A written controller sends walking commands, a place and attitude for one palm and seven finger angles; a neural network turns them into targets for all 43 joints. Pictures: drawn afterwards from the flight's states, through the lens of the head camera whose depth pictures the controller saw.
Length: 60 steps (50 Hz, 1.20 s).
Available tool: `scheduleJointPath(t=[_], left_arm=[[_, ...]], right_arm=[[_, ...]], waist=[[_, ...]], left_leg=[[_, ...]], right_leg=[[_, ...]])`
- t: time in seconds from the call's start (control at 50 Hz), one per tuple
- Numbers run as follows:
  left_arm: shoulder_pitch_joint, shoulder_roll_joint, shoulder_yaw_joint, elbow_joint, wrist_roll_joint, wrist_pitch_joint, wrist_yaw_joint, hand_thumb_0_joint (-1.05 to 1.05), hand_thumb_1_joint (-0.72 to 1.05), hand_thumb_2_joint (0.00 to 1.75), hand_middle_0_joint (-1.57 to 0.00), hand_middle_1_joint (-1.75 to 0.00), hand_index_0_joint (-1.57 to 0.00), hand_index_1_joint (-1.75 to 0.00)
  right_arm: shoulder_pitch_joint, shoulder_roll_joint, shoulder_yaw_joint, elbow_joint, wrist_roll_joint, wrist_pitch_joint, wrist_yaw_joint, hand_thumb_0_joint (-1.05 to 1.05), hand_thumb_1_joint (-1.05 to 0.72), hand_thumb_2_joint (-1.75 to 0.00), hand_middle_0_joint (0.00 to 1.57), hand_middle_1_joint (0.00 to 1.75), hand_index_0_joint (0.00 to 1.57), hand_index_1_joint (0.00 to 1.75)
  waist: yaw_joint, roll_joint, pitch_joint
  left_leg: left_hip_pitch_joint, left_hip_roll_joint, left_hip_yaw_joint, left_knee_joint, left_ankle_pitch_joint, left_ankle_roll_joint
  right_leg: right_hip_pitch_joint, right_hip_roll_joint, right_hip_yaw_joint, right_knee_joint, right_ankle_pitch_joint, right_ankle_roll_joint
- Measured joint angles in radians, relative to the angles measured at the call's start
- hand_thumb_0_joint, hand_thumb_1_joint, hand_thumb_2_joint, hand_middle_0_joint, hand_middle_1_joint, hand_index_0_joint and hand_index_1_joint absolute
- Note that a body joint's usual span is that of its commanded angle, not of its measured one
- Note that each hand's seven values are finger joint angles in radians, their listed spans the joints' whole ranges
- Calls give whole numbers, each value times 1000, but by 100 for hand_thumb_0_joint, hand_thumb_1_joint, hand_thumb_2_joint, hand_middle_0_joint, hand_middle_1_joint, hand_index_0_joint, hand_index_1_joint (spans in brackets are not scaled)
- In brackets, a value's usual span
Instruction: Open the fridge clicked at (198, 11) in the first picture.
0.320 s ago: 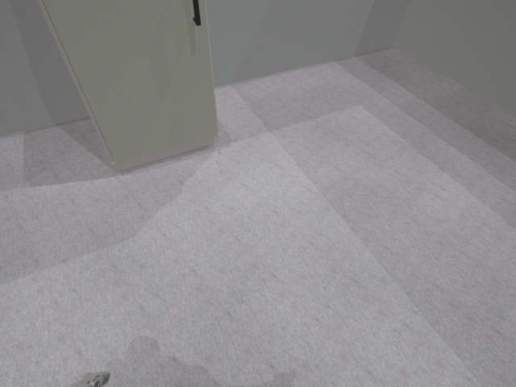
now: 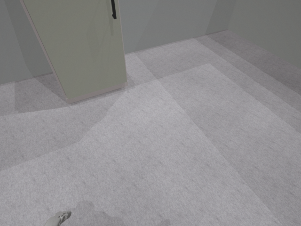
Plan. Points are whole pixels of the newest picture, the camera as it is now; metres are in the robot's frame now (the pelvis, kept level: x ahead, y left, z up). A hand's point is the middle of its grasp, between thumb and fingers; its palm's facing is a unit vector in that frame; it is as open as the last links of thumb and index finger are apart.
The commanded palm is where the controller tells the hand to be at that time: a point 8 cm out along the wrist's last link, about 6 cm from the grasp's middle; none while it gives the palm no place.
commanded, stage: stand and wait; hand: right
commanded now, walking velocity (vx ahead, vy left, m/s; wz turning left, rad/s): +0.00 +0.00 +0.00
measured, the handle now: out of the picture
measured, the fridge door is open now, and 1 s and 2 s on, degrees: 0 0 0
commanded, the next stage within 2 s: look at it before walking up in 0.50 s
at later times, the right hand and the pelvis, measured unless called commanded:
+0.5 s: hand out of the picture +0.06 -0.24 -0.15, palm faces -0.02 +0.94 -0.34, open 7.4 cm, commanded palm none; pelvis -0.02 +0.01 +0.00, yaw +0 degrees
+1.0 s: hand out of the picture +0.05 -0.24 -0.15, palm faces -0.03 +0.95 -0.32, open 7.4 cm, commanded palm none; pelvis -0.02 +0.01 +0.01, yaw +0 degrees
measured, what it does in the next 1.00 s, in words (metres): stands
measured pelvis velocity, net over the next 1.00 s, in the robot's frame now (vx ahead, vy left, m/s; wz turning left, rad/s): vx -0.02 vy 0.01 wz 0.00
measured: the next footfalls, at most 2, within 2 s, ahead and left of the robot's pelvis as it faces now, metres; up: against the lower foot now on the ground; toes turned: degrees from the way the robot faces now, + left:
none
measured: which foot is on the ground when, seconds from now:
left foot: down 0.00-1.00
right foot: down 0.00-1.00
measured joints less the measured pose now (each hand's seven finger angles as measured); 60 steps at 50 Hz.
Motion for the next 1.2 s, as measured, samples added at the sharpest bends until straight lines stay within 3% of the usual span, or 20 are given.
scheduleJointPath(t=[0.36,1.2], left_arm=[[42,21,3,71,-6,7,0,1,90,90,-20,-30,-20,-30],[34,18,-2,91,-8,2,-3,1,90,90,-20,-30,-20,-30]], right_arm=[[21,-25,-6,56,3,-1,0,1,-90,-90,21,30,20,30],[17,-17,-3,73,0,-9,3,1,-90,-90,21,30,20,30]], waist=[[5,-5,18],[5,-7,19]], left_leg=[[19,-9,2,-44,37,8],[19,-17,4,-79,67,15]], right_leg=[[19,-9,2,-44,37,9],[20,-18,3,-79,66,17]])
